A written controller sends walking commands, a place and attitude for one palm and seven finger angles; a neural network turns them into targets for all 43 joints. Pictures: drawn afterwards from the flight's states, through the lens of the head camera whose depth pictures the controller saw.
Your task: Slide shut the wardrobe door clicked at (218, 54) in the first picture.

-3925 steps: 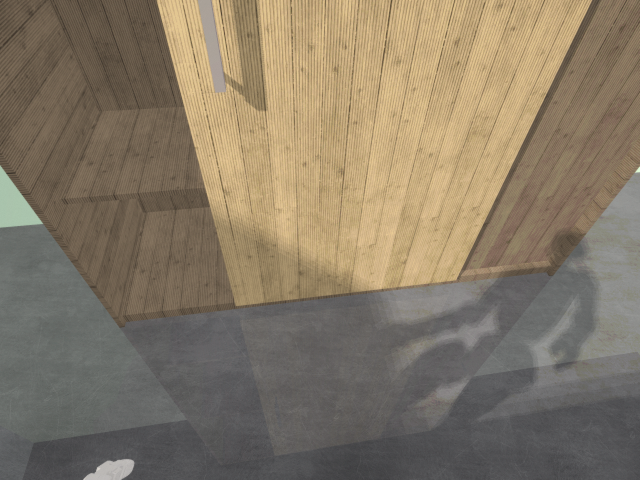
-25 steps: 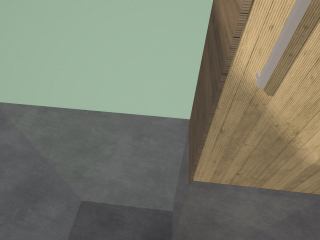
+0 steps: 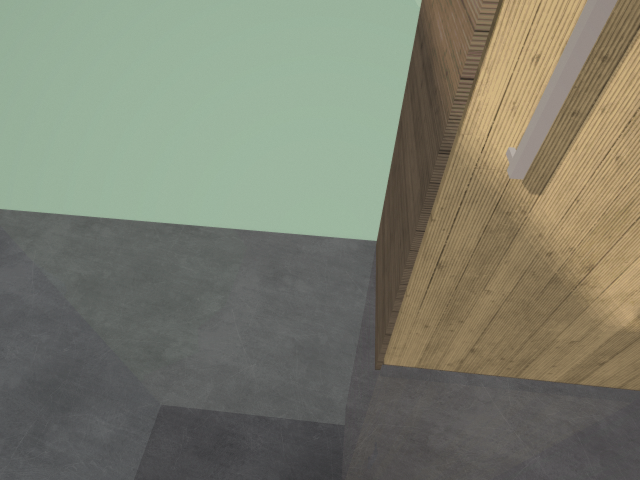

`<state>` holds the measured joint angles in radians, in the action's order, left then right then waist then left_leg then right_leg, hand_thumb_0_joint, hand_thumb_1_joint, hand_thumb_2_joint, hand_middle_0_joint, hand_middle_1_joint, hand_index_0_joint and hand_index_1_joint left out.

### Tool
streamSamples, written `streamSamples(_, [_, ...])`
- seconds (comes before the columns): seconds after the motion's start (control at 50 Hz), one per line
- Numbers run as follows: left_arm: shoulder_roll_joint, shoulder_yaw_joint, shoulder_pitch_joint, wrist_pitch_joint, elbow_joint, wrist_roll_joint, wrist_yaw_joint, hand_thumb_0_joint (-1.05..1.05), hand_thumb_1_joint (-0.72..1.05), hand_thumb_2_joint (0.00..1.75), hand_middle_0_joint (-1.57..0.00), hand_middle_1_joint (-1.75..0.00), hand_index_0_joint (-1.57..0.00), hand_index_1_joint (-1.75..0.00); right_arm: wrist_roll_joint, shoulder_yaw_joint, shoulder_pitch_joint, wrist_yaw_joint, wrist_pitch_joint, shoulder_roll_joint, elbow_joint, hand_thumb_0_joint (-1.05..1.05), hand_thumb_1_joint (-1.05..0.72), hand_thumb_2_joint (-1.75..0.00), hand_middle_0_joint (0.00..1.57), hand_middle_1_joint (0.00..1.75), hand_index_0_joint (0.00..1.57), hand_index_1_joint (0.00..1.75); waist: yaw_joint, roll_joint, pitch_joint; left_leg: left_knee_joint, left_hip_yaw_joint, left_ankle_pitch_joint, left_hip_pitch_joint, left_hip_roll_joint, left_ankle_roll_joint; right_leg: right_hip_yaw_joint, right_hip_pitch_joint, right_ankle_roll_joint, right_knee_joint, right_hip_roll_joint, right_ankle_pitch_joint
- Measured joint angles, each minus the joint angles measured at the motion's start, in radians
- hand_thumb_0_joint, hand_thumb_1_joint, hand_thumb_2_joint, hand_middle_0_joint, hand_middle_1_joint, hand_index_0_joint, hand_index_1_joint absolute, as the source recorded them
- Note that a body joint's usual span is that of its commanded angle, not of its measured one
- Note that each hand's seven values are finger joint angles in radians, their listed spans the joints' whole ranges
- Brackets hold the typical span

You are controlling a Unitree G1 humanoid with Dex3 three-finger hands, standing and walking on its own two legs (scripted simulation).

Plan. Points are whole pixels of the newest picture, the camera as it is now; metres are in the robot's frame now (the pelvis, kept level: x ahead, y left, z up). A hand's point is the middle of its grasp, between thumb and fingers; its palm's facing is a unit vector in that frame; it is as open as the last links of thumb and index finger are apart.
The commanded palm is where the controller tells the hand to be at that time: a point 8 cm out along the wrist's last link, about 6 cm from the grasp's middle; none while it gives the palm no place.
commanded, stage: look again from close up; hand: right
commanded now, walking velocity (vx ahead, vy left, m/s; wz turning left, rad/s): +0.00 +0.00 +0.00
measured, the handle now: (564, 59) +0.55 -0.26 +0.27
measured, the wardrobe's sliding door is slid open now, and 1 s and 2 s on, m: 0.00 0.00 0.00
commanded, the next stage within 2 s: shuffle to correct the standing spot in 0.26 s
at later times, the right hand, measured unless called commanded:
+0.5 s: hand out of the picture +0.03 -0.21 -0.17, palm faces +0.02 +0.97 -0.24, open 7.4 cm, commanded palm none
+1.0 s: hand out of the picture +0.06 -0.23 -0.19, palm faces +0.05 +0.98 -0.17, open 7.3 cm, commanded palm none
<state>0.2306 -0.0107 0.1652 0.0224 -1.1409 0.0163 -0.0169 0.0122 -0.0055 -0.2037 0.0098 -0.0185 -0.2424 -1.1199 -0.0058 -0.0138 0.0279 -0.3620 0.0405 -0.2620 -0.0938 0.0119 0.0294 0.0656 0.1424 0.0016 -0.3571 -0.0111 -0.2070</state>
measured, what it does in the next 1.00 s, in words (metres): lifts its left foot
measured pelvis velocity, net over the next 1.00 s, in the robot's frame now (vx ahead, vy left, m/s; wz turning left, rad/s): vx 0.06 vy -0.07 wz -0.03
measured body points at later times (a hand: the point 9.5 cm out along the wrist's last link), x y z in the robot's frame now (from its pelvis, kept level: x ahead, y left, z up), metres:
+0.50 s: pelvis +0.00 +0.00 +0.00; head +0.01 +0.00 +0.45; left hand +0.05 +0.25 -0.15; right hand +0.03 -0.26 -0.15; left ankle -0.04 +0.10 -0.75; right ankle -0.01 -0.12 -0.75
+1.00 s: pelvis +0.06 -0.07 -0.01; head +0.09 -0.08 +0.44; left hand +0.00 +0.13 -0.16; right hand +0.06 -0.29 -0.17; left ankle +0.09 +0.06 -0.70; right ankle +0.01 -0.12 -0.75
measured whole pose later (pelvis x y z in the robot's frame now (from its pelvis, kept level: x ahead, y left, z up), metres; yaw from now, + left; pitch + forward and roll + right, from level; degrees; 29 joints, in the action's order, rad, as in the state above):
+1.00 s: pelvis +0.06 -0.07 -0.01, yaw -2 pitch +0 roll +0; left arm 0.08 0.00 0.41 0.04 -1.13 0.03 -0.03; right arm 0.04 0.04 -0.26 0.03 0.03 -0.14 -1.09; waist 0.01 -0.03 0.07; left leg -0.90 0.09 -0.41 -0.45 -0.09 0.00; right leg 0.15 0.09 0.09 -0.39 0.05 -0.31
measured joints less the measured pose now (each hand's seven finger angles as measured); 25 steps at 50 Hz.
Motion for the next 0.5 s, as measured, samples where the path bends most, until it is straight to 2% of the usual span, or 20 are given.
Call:
streamSamples(0.4, [0.005,-0.001,0.004,0.001,-0.006,0.0,-0.001,0.0,0.9,0.89,-0.2,-0.3,-0.2,-0.3,0.0,0.001,-0.003,-0.001,0.001,-0.002,-0.006,0.0,-0.91,-0.9,0.2,0.3,0.2,0.3,0.0,-0.002,-0.003,0.015,0.004,0.005,0.011,-0.002,-0.002,-0.004,-0.007,0.001,0.009,0.002,0.004])
streamSamples(0.5, [-0.001,0.0,0.025,-0.009,0.002,0.004,-0.001,0.0,0.9,0.89,-0.2,-0.3,-0.2,-0.3,0.002,0.005,-0.011,0.004,0.005,0.012,0.001,0.0,-0.91,-0.9,0.2,0.3,0.2,0.3,0.0,0.005,-0.012,-0.014,0.016,-0.014,0.003,-0.006,-0.004,-0.015,0.013,0.003,-0.032,0.005,-0.017])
